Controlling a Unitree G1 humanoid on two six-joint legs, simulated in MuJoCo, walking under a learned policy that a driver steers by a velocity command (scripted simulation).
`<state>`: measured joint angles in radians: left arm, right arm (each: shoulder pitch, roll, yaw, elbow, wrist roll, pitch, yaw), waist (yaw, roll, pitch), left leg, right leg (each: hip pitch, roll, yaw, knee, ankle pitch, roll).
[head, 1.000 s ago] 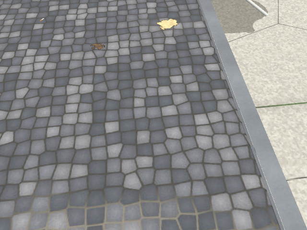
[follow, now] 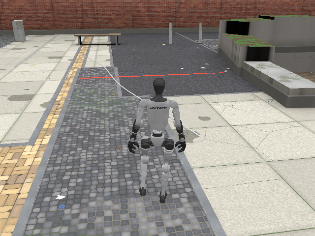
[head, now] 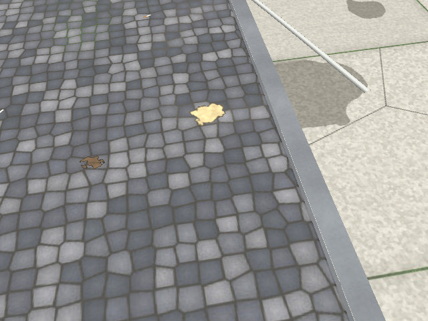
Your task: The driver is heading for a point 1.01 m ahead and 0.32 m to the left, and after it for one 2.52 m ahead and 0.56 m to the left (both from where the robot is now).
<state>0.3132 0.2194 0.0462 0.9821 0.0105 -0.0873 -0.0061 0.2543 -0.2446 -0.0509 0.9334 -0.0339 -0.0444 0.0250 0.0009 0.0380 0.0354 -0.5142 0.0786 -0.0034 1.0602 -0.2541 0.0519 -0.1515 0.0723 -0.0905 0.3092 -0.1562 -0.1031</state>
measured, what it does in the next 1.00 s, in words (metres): walks ahead: left foot, then right foot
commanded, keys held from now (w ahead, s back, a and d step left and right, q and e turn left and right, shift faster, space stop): w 0.60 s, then w+q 0.40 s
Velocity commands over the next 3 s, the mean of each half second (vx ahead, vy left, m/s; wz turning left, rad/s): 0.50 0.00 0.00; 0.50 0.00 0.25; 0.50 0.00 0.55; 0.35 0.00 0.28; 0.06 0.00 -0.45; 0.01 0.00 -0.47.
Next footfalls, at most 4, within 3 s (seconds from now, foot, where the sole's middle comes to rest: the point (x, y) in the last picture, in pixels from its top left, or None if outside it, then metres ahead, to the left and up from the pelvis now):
0.36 left None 0.35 0.11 -0.78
0.90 right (255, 276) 0.65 -0.07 -0.78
1.44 left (173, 228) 0.83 0.21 -0.78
1.96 right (170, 165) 1.13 0.24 -0.78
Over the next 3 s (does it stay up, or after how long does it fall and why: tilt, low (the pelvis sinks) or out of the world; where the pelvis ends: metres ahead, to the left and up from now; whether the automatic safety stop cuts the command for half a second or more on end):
stays up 0.98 0.25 -0.01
